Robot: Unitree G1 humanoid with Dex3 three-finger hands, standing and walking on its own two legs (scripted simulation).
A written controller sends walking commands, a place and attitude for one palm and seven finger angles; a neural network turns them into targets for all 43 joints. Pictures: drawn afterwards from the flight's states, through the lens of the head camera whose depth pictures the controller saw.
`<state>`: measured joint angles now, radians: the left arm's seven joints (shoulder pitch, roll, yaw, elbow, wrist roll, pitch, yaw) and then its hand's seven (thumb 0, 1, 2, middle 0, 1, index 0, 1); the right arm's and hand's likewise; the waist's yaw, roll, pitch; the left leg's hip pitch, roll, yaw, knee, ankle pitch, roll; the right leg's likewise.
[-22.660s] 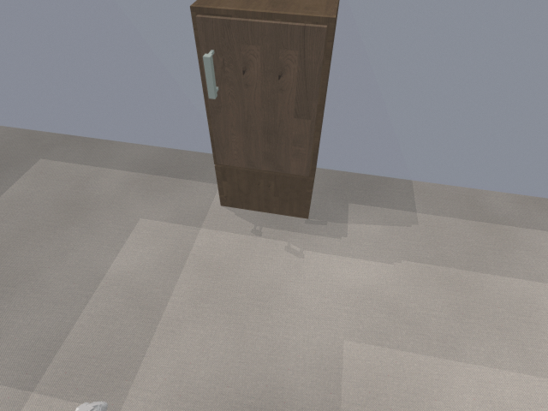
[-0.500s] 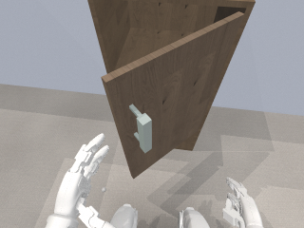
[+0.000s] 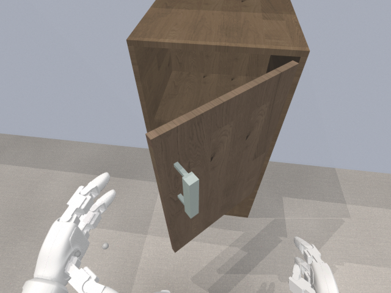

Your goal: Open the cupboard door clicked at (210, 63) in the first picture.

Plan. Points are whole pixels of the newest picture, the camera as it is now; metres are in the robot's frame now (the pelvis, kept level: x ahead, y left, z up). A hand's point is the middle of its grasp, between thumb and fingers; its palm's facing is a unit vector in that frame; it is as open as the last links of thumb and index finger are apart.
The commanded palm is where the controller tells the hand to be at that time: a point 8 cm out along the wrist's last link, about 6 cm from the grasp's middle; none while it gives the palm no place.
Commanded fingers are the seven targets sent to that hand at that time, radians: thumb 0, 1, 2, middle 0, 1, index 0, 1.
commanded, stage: draw the hand back to the body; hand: left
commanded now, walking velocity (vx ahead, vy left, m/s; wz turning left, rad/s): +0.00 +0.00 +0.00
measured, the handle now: (185, 190) +0.34 +0.05 +0.02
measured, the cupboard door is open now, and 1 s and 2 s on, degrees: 45 45 45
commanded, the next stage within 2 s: step back with the hand held close in 1.08 s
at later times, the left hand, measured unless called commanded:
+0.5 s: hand (34, 201) +0.21 +0.24 +0.18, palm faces +0.35 -0.85 -0.40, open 11.5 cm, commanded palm +0.17 +0.29 +0.20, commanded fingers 0.00 0.58 0.76 -0.19 -0.30 -0.19 -0.30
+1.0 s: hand (12, 185) +0.21 +0.25 +0.22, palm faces +0.42 -0.82 -0.39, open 7.5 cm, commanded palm +0.17 +0.29 +0.24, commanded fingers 0.00 0.90 0.90 -0.20 -0.30 -0.20 -0.30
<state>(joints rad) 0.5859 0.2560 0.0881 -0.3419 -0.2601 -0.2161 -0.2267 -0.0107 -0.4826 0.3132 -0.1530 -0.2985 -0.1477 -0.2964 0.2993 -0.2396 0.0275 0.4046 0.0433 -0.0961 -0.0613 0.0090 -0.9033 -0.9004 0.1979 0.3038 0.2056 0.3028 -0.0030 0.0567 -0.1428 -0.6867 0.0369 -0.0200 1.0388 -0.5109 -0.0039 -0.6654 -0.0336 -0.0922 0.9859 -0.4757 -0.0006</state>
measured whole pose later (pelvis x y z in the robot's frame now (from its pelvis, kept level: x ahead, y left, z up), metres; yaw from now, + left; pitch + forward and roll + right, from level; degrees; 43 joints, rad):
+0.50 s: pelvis +0.03 +0.01 +0.06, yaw -1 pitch -2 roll -1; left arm 0.54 0.32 0.20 -0.42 -0.04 -0.01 0.13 0.00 0.25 0.63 -0.19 -0.30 -0.18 -0.30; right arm 0.24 -0.22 0.07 0.57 0.00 -0.13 -0.10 0.01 -0.90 -0.90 0.20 0.30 0.21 0.30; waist 0.06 0.06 -0.03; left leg -0.19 0.01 0.03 0.56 -0.34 0.01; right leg -0.19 -0.04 -0.06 0.54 -0.31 0.02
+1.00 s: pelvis +0.02 +0.00 +0.07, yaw -2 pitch -5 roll +0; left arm 0.48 0.33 0.31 -0.40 -0.06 -0.05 0.11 0.02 0.87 0.89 -0.21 -0.30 -0.20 -0.30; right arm 0.20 -0.23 0.03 0.64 -0.01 -0.11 -0.08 0.01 -0.90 -0.90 0.20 0.30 0.21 0.30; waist 0.07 0.06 0.02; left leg -0.06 0.03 0.04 0.41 -0.26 -0.01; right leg -0.07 -0.02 -0.05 0.39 -0.23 0.00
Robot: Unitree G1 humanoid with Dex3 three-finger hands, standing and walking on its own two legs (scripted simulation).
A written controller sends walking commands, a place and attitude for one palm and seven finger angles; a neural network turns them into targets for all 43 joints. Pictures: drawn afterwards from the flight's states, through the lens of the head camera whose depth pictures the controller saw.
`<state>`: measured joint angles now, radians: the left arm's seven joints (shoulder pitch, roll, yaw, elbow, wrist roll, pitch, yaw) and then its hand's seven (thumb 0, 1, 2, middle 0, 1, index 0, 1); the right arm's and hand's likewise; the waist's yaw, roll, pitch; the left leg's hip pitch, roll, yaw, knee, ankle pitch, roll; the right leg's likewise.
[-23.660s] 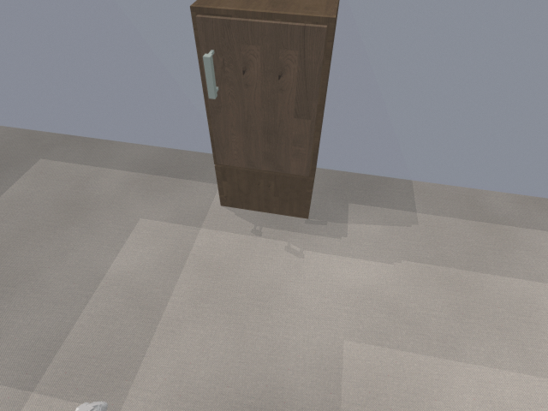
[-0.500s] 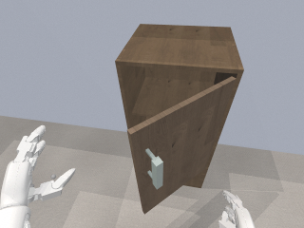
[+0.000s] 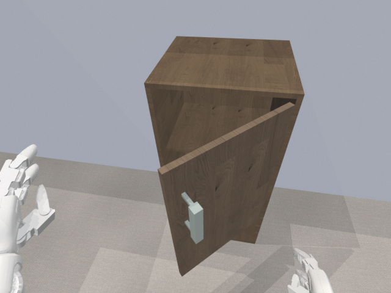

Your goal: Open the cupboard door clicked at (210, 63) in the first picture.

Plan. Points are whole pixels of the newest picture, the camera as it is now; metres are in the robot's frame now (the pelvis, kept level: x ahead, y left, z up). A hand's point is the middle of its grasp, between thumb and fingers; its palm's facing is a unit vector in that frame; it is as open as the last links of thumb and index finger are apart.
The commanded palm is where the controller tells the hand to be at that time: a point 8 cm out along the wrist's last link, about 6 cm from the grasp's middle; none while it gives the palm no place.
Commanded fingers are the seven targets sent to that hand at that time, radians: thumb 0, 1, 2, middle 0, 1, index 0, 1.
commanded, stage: draw the hand back to the body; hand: left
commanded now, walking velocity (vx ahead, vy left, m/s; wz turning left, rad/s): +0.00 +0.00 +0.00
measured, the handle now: (191, 217) +0.31 +0.06 -0.05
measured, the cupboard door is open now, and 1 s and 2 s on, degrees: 45 45 45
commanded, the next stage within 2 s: step back with the hand held close in 0.08 s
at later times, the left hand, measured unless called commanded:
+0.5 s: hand (46, 221) +0.17 +0.26 +0.15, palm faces +0.35 -0.79 -0.51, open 7.5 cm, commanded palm +0.11 +0.30 +0.17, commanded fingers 0.00 0.90 0.90 -0.20 -0.30 -0.20 -0.30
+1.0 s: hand out of the picture +0.08 +0.29 +0.16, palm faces +0.47 -0.72 -0.51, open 7.5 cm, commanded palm +0.02 +0.32 +0.17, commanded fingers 0.00 0.90 0.90 -0.20 -0.30 -0.20 -0.30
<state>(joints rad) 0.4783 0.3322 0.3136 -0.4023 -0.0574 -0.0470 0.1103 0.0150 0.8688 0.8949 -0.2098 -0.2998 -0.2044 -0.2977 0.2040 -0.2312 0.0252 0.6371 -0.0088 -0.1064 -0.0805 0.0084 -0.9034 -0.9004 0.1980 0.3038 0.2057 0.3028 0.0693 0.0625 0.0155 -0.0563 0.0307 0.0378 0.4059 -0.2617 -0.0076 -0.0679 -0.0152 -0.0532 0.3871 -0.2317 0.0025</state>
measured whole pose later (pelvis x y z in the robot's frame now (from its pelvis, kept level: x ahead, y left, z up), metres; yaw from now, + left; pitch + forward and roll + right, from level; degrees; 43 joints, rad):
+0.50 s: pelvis -0.03 +0.01 +0.00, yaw -1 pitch -1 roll +0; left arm 0.56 0.40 0.37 -0.45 -0.05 -0.14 0.12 0.02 0.89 0.90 -0.21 -0.30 -0.21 -0.30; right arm 0.17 -0.25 -0.01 0.59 0.00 -0.03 -0.09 0.01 -0.90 -0.90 0.20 0.30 0.21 0.30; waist 0.00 0.05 0.04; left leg -0.20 0.03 0.05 0.42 -0.21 0.00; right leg -0.21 -0.02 -0.04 0.39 -0.17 0.01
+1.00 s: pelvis -0.11 +0.02 -0.02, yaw +3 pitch -2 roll -1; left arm 0.54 0.42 0.45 -0.53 0.00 -0.22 0.16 0.02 0.88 0.90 -0.21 -0.30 -0.21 -0.30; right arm 0.23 -0.21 0.00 0.57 0.00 -0.09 -0.09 0.01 -0.90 -0.90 0.20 0.30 0.21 0.30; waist -0.01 0.01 0.06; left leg -0.41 0.00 0.01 0.63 -0.21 0.04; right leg -0.38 0.01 0.03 0.58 -0.16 0.02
